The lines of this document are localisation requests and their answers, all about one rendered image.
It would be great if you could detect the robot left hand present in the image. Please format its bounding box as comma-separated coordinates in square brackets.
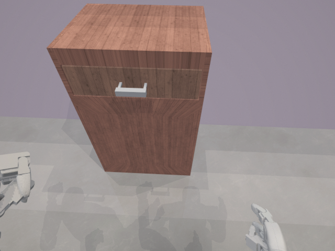
[0, 152, 35, 217]

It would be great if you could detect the cabinet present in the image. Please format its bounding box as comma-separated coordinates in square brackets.
[47, 4, 212, 176]

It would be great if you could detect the robot right hand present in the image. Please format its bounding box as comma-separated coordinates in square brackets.
[245, 203, 287, 251]

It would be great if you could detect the drawer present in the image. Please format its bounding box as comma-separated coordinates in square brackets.
[62, 65, 202, 99]

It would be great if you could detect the handle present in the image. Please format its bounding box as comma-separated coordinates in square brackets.
[115, 82, 147, 97]

